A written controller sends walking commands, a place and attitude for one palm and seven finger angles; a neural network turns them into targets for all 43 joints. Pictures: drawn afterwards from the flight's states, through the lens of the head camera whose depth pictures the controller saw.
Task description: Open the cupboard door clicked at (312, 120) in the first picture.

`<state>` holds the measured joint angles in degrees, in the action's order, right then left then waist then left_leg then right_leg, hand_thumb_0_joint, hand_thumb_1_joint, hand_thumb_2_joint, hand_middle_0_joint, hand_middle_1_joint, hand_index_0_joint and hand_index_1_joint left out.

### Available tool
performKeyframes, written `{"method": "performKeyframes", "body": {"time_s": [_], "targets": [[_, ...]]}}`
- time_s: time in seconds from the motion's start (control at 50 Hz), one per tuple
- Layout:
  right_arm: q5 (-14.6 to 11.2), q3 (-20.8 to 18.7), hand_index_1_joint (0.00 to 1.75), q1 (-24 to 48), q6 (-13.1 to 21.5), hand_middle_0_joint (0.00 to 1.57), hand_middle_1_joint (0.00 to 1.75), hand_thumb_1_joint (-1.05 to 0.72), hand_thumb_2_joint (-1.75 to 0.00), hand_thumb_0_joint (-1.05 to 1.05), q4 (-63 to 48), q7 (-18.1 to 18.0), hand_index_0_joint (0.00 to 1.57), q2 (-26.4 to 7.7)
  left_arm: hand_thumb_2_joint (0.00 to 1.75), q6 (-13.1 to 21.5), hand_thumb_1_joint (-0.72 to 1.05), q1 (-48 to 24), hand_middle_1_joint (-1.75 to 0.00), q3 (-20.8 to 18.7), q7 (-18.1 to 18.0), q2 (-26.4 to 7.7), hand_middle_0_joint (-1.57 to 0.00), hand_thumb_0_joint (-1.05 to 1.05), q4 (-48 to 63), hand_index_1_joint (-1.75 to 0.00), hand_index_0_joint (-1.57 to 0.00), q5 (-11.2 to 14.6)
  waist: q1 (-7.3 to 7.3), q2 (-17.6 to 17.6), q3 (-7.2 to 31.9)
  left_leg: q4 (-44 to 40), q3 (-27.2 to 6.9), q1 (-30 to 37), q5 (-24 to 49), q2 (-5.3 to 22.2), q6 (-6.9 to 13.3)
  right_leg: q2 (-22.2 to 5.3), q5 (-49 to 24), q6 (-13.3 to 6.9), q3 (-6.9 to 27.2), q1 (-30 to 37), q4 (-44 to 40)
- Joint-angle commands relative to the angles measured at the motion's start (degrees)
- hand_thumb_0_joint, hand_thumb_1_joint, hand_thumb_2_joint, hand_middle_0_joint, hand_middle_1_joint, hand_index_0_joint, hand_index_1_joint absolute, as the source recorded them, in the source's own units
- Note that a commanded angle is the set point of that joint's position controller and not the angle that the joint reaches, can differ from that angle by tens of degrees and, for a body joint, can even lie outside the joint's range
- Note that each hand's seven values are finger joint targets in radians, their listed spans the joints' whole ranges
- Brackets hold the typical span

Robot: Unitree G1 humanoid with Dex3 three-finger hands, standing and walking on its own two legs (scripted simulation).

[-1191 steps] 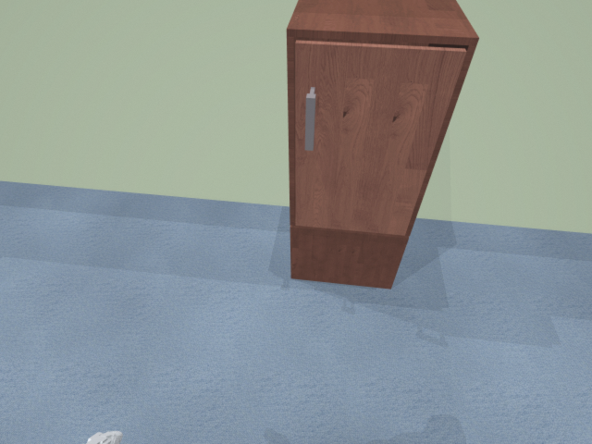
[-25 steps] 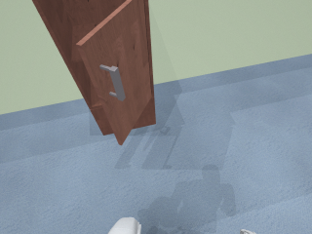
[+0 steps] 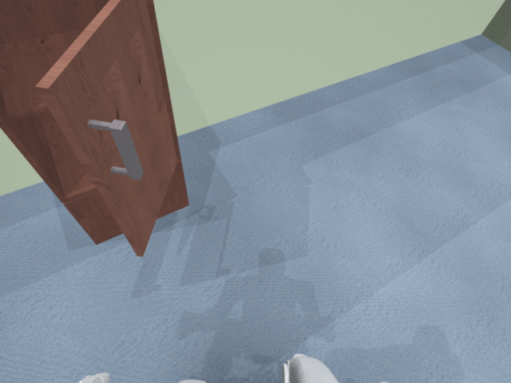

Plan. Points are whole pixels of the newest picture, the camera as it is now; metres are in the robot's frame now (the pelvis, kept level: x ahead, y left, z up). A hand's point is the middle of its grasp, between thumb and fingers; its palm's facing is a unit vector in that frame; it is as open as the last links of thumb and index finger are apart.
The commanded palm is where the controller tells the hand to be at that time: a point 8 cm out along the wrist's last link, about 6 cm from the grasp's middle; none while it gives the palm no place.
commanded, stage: walk to a spot facing it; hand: left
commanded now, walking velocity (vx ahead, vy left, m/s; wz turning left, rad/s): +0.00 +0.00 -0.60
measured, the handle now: (117, 151) +0.47 +0.31 +0.00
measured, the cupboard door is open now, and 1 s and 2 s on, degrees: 52 52 52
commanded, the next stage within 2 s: none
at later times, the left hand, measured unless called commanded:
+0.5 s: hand (180, 350) +0.18 +0.14 -0.18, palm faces -0.30 -0.94 -0.18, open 7.4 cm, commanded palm none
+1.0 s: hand (307, 247) +0.41 -0.09 -0.17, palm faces -0.62 -0.76 -0.19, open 7.4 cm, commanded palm none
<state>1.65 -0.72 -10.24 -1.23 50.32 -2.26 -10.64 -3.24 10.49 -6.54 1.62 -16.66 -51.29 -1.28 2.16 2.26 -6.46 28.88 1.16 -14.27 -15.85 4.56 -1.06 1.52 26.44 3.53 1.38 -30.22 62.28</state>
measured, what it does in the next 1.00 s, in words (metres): walks ahead, turning right: right foot, then left foot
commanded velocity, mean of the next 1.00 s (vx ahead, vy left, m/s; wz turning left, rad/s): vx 0.26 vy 0.00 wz -0.53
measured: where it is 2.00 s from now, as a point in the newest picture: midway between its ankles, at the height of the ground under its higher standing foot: (359, 300)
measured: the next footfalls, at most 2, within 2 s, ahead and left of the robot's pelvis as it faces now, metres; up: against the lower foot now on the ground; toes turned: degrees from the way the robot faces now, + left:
right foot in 0.18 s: +0.03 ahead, -0.15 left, +0.00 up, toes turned -12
left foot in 0.50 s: +0.13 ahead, +0.08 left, +0.00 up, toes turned -16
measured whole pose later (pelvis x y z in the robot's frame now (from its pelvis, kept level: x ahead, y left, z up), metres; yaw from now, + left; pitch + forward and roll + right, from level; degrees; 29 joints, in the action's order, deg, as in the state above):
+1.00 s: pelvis +0.17 -0.15 -0.03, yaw -36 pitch +0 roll +1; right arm 0.4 -1.1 -25.6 -0.2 61.6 -0.1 -9.8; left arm 2.5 2.8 -3.8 2.3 -12.1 -51.8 -0.5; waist -3.4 0.5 -7.7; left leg 65.6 6.3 -14.5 -27.8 9.4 -2.9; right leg 0.6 16.5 -6.1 -7.7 -24.1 40.3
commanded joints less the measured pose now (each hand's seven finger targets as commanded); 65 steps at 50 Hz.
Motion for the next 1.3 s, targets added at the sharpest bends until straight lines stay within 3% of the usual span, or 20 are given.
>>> {"method": "performKeyframes", "body": {"time_s": [0.0,0.08,0.12,0.16,0.2,0.24,0.42,0.44,0.46,0.48,0.5,0.56,0.62,0.82,0.88,0.9,0.92,0.96,1.06,1.28], "targets": [[0.4,-3.8,0.30,-3.9,1.4,0.20,0.30,-0.90,-0.90,0.00,-3.0,-0.8,0.20,-12.4,0.90,0.8,0.90,-1.9,-0.30,1.0,1.0,-0.5,-0.20,0.00,5.0,-0.30,-0.20,0.2,-2.99,-14.9,8.0,-6.2,-1.4,7.2,27.4,11.7,7.5,-2.2,-1.6,0.0,-4.6,2.4,-9.9],[0.3,-4.4,0.30,-5.8,1.1,0.20,0.30,-0.90,-0.90,0.00,-2.0,-0.1,0.20,-14.2,0.90,1.3,0.90,-2.9,-0.30,1.4,1.1,-1.0,-0.20,0.00,5.0,-0.30,-0.20,0.3,-3.66,-15.5,7.2,-3.5,-0.1,5.5,26.2,13.4,6.6,-1.1,-2.9,-1.9,-7.2,9.1,-21.1],[-0.2,-4.7,0.30,-4.5,1.0,0.20,0.30,-0.90,-0.90,0.00,-2.3,0.2,0.20,-14.3,0.90,1.8,0.90,2.5,-0.30,0.9,0.8,-2.8,-0.20,0.00,3.3,-0.30,-0.20,0.3,-0.49,-11.4,9.3,4.5,2.6,0.9,21.4,11.9,3.1,-1.3,-14.4,-3.4,-6.6,20.8,-33.5],[-1.2,-2.9,0.30,-1.6,0.7,0.20,0.30,-0.90,-0.90,0.00,-6.3,1.1,0.20,-6.9,0.90,3.0,0.90,10.0,-0.30,-1.5,-1.0,-14.9,-0.20,0.00,1.2,-0.30,-0.20,-0.5,3.48,18.8,12.6,31.7,8.2,-20.7,-22.0,-0.9,-3.3,-25.0,-45.4,-13.5,25.6,33.9,-42.7],[-1.5,-3.2,0.30,-0.2,0.3,0.20,0.30,-0.90,-0.90,0.00,-5.7,0.7,0.20,-8.6,0.90,2.1,0.90,8.0,-0.30,-0.9,-2.0,-12.8,-0.20,0.00,1.7,-0.30,-0.20,0.3,2.63,10.2,8.7,38.4,-1.3,-22.8,-18.3,1.8,-2.0,-22.6,-34.9,-17.9,20.4,28.3,-42.2],[-0.9,-3.6,0.30,-0.6,0.0,0.20,0.30,-0.90,-0.90,0.00,-4.0,0.9,0.20,-9.5,0.90,2.1,0.90,2.2,-0.30,-0.3,-2.5,-8.8,-0.20,0.00,3.2,-0.30,-0.20,0.1,-0.05,13.5,9.3,37.7,-1.1,-21.6,-12.3,2.0,-3.1,-16.1,-27.2,-15.0,17.4,26.1,-42.2],[-0.5,-3.6,0.30,-6.4,2.3,0.20,0.30,-0.90,-0.90,0.00,-1.8,2.0,0.20,-6.9,0.90,3.1,0.90,-1.7,-0.30,-0.4,-0.9,-8.2,-0.20,0.00,3.8,-0.30,-0.20,-0.3,-4.15,6.5,4.7,5.3,4.1,2.8,-4.8,-3.9,-2.3,-9.7,6.9,-13.2,19.1,6.0,-44.1],[-0.5,-3.9,0.30,-10.9,2.8,0.20,0.30,-0.90,-0.90,0.00,-0.3,1.5,0.20,-8.0,0.90,3.1,0.90,-3.1,-0.30,-0.1,-0.6,-6.4,-0.20,0.00,4.3,-0.30,-0.20,0.0,-6.42,3.2,5.1,-1.3,4.3,12.4,-3.6,-3.2,-2.0,-6.9,8.5,-10.8,16.6,-0.8,-40.3],[-0.1,-4.7,0.30,-16.3,3.2,0.20,0.30,-0.90,-0.90,0.00,1.2,0.8,0.20,-11.9,0.90,3.1,0.90,-3.6,-0.30,0.9,-0.2,-2.6,-0.20,0.00,5.4,-0.30,-0.20,0.1,-8.90,-8.9,6.7,-9.1,-6.9,19.6,-15.4,5.5,0.4,-1.1,10.5,-7.8,11.0,-9.0,-28.3],[1.0,-5.9,0.30,-21.7,3.8,0.20,0.30,-0.90,-0.90,0.00,2.0,0.4,0.20,-17.8,0.90,3.2,0.90,-5.8,-0.30,1.5,0.1,0.6,-0.20,0.00,7.7,-0.30,-0.20,0.7,-11.12,-25.4,6.5,-19.2,-30.4,20.7,-29.0,23.0,6.5,4.2,11.6,-4.1,-0.2,-17.6,-8.8],[0.8,-5.5,0.30,-20.7,3.9,0.20,0.30,-0.90,-0.90,0.00,1.8,0.0,0.20,-18.0,0.90,3.6,0.90,-10.7,-0.30,1.1,0.6,-1.5,-0.20,0.00,9.4,-0.30,-0.20,-0.1,-10.61,-15.1,1.8,-23.5,-34.2,12.9,-31.1,27.9,10.5,-2.5,5.9,-4.5,3.7,-18.1,-1.2],[0.7,-3.4,0.30,-10.5,4.9,0.20,0.30,-0.90,-0.90,0.00,-1.0,0.5,0.20,-11.7,0.90,3.9,0.90,-6.1,-0.30,0.3,2.3,-0.7,-0.20,0.00,5.7,-0.30,-0.20,-1.1,-3.94,-8.8,-0.8,-20.9,-15.6,4.7,-15.4,18.2,6.6,-6.1,-7.6,-3.4,0.3,-14.0,7.0],[0.1,-2.2,0.30,-15.3,5.8,0.20,0.30,-0.90,-0.90,0.00,1.7,0.2,0.20,-8.3,0.90,3.2,0.90,-5.1,-0.30,1.7,2.7,2.7,-0.20,0.00,4.3,-0.30,-0.20,-0.7,-4.06,-11.6,3.0,-15.2,0.3,13.3,14.4,12.2,3.7,-5.3,-13.6,-2.6,-3.1,-14.5,5.6],[0.7,-2.5,0.30,-20.9,5.2,0.20,0.30,-0.90,-0.90,0.00,6.1,0.5,0.20,-9.3,0.90,3.6,0.90,-12.3,-0.30,2.7,2.6,2.7,-0.20,0.00,4.6,-0.30,-0.20,-0.2,-5.21,-11.4,2.1,-9.8,11.1,14.5,34.1,15.8,5.2,-2.6,-11.6,-6.3,-10.6,1.1,-22.1],[-0.4,-2.5,0.30,-15.2,5.2,0.20,0.30,-0.90,-0.90,0.00,5.0,1.0,0.20,-10.4,0.90,4.9,0.90,8.8,-0.30,0.7,1.5,-2.3,-0.20,0.00,-2.0,-0.30,-0.20,-0.4,5.65,-5.8,11.8,15.6,15.0,2.1,40.1,12.2,1.6,-0.7,-13.7,-10.3,-9.4,33.0,-29.0],[-1.7,-1.8,0.30,-14.6,5.3,0.20,0.30,-0.90,-0.90,0.00,2.9,1.6,0.20,-6.8,0.90,5.5,0.90,17.7,-0.30,-1.4,0.4,-9.8,-0.20,0.00,-4.0,-0.30,-0.20,-0.6,9.34,9.0,19.4,35.9,15.9,-16.0,5.0,4.1,-1.1,-16.8,-9.9,-15.8,14.1,49.7,-35.0],[-2.1,-1.9,0.30,-11.0,5.2,0.20,0.30,-0.90,-0.90,0.00,0.7,1.4,0.20,-5.8,0.90,5.2,0.90,19.3,-0.30,-1.8,-0.4,-13.3,-0.20,0.00,-5.1,-0.30,-0.20,0.9,8.16,14.3,20.6,51.1,7.6,-25.9,-19.9,-0.9,-1.8,-26.1,-16.4,-19.1,33.7,49.6,-44.8],[-1.3,-3.0,0.30,-7.2,4.9,0.20,0.30,-0.90,-0.90,0.00,1.6,1.4,0.20,-6.7,0.90,5.1,0.90,9.8,-0.30,-0.4,-1.5,-8.1,-0.20,0.00,-2.8,-0.30,-0.20,1.3,3.75,4.8,8.8,52.3,-0.4,-27.4,-7.9,4.5,-1.0,-23.0,-17.6,-17.0,23.9,34.0,-46.7],[0.0,-2.7,0.30,-12.3,2.5,0.20,0.30,-0.90,-0.90,0.00,5.7,1.9,0.20,-2.2,0.90,7.2,0.90,2.7,-0.30,1.6,-1.8,-1.9,-0.20,0.00,-2.4,-0.30,-0.20,0.1,-4.64,2.6,6.8,35.3,0.7,-15.6,-1.3,4.8,-2.2,-14.0,-26.6,-14.4,7.3,17.4,-48.6],[-0.5,-2.7,0.30,9.0,4.0,0.20,0.30,-0.90,-0.90,0.00,-0.7,3.5,0.20,-2.5,0.90,8.7,0.90,14.9,-0.30,2.6,-2.2,-0.3,-0.20,0.00,-8.2,-0.30,-0.20,0.4,0.59,3.1,1.4,15.6,1.9,-24.8,4.7,2.0,-1.3,-15.1,-41.7,-15.2,9.8,32.8,-47.8]]}}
